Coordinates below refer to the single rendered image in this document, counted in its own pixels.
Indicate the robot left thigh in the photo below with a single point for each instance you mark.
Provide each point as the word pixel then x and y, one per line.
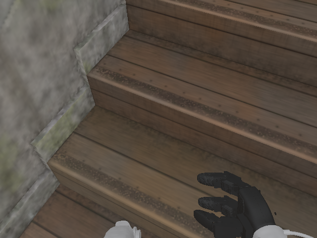
pixel 123 231

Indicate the left robot shin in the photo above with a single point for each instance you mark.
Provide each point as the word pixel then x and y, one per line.
pixel 122 223

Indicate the robot right hand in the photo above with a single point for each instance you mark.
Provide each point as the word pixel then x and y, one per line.
pixel 243 217

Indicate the robot right forearm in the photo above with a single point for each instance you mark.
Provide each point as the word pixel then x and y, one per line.
pixel 270 231

